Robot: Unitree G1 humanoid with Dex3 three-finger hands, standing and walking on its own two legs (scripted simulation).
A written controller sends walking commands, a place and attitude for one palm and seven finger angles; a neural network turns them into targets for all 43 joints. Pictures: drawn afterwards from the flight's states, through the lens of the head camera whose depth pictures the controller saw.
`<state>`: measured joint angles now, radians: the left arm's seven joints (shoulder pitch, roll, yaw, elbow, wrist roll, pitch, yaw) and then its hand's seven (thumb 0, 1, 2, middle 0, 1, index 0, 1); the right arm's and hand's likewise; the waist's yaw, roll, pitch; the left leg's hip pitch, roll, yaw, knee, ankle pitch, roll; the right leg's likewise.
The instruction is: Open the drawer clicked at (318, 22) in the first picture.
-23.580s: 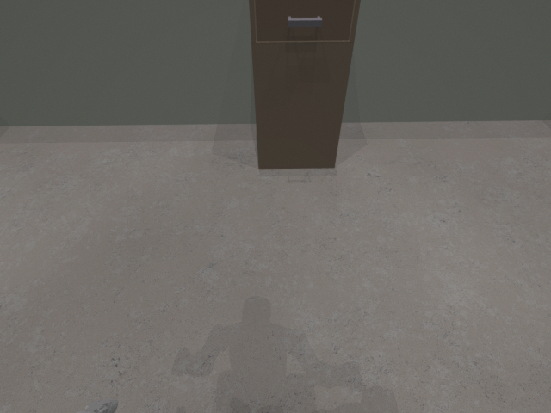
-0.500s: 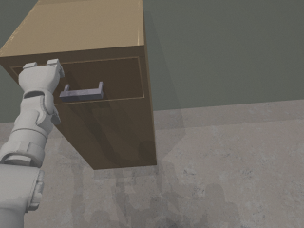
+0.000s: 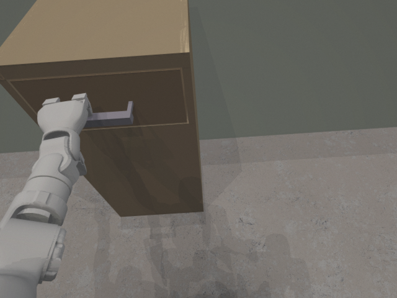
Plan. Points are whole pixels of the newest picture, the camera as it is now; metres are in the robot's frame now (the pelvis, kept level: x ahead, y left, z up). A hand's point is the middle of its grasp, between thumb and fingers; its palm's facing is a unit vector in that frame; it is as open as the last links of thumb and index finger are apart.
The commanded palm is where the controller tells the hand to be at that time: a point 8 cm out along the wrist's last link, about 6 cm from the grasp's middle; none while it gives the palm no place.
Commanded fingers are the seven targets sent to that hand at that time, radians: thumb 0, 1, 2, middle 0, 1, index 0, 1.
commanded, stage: lower the fingers behind the handle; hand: left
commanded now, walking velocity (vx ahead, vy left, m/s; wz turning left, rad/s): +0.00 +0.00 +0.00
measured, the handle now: (106, 112) +0.53 +0.24 +0.04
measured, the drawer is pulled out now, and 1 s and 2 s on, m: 0.00 0.00 0.00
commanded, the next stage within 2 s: lift the fingers back up to retry in 1.18 s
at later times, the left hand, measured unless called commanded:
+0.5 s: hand (92, 135) +0.45 +0.25 +0.06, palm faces +0.03 +0.02 -1.00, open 13.7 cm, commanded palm +0.43 +0.25 +0.09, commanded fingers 0.00 -0.50 0.30 -0.30 -1.20 -0.30 -1.20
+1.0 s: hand (91, 137) +0.45 +0.25 +0.05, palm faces +0.00 +0.03 -1.00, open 14.0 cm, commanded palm +0.42 +0.25 +0.08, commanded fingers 0.00 -0.50 0.30 -0.30 -1.20 -0.30 -1.20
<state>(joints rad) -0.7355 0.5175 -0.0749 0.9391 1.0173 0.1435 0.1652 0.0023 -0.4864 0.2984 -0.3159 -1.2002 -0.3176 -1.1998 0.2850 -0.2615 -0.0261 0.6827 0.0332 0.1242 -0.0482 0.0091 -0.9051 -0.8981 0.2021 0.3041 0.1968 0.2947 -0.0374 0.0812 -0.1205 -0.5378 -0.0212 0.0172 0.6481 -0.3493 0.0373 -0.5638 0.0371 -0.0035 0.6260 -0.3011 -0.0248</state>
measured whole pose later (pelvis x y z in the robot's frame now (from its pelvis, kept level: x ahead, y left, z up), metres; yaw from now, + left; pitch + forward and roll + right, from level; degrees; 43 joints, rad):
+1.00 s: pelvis -0.03 +0.00 -0.02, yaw +0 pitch +16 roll -1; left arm -0.81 0.53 -0.07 0.97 1.06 -0.02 0.25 0.00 -0.49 0.30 -0.28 -1.22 -0.25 -1.28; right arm 0.38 -0.28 -0.04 0.66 0.03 0.10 -0.06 0.01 -0.90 -0.90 0.20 0.30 0.20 0.29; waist -0.07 0.04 -0.14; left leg -0.70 -0.01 0.02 0.79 -0.37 0.04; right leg -0.72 0.04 -0.01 0.75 -0.31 -0.02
